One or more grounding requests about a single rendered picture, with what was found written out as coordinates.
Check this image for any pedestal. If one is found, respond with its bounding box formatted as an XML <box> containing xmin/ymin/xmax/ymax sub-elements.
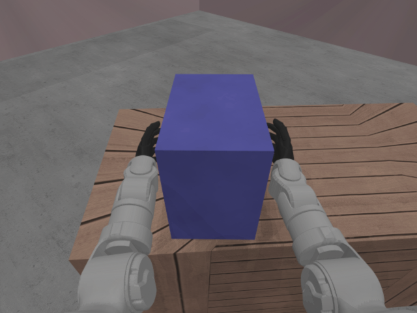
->
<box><xmin>69</xmin><ymin>103</ymin><xmax>417</xmax><ymax>313</ymax></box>

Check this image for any right robot forearm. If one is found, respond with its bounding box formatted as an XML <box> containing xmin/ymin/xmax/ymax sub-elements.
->
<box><xmin>268</xmin><ymin>158</ymin><xmax>384</xmax><ymax>299</ymax></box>

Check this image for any robot right upper arm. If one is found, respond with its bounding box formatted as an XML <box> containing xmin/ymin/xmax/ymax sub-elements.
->
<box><xmin>301</xmin><ymin>257</ymin><xmax>417</xmax><ymax>313</ymax></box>

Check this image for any carton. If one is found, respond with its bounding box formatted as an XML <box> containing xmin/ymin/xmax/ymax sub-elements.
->
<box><xmin>155</xmin><ymin>74</ymin><xmax>274</xmax><ymax>240</ymax></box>

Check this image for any right robot hand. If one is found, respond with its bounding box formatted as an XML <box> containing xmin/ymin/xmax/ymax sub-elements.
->
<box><xmin>267</xmin><ymin>119</ymin><xmax>294</xmax><ymax>163</ymax></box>

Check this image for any left robot hand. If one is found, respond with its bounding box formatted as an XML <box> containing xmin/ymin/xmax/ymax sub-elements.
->
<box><xmin>135</xmin><ymin>121</ymin><xmax>161</xmax><ymax>162</ymax></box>

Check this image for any robot left upper arm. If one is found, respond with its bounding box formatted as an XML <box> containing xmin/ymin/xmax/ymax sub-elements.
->
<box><xmin>65</xmin><ymin>252</ymin><xmax>156</xmax><ymax>313</ymax></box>

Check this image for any left robot forearm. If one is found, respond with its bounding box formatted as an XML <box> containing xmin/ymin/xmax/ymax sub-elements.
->
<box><xmin>78</xmin><ymin>155</ymin><xmax>158</xmax><ymax>305</ymax></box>

